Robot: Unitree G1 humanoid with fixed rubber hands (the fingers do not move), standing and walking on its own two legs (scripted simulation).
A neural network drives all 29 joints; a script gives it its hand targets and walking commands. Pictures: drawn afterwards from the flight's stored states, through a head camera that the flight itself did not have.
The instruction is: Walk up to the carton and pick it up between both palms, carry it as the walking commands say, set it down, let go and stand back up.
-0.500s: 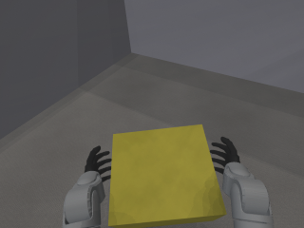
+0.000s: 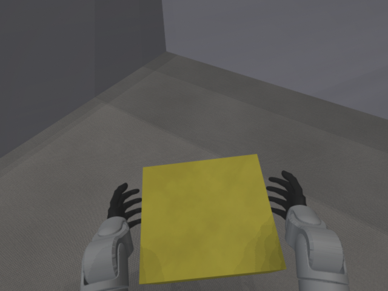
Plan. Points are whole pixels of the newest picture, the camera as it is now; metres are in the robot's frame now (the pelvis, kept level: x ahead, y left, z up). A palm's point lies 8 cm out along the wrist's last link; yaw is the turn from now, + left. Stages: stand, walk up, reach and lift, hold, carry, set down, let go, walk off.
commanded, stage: carry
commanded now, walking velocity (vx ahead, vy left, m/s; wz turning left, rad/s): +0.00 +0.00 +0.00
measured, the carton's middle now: (206, 220) +0.30 -0.01 -0.04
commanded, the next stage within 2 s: hold in 1.68 s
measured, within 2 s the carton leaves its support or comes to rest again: neither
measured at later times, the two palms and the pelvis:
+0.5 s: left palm (104, 243) +0.23 +0.19 +0.03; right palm (290, 229) +0.23 -0.15 +0.06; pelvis -0.03 +0.02 +0.00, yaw +0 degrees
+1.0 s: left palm (104, 280) +0.17 +0.17 +0.03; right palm (312, 267) +0.17 -0.17 +0.05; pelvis -0.09 +0.01 +0.00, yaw +0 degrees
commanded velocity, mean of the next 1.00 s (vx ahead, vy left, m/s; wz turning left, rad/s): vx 0.00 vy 0.00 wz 0.00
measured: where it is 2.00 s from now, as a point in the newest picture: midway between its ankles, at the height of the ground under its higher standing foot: outside the picture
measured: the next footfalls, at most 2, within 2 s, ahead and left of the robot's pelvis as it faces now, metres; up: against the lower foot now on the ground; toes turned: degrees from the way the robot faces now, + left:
none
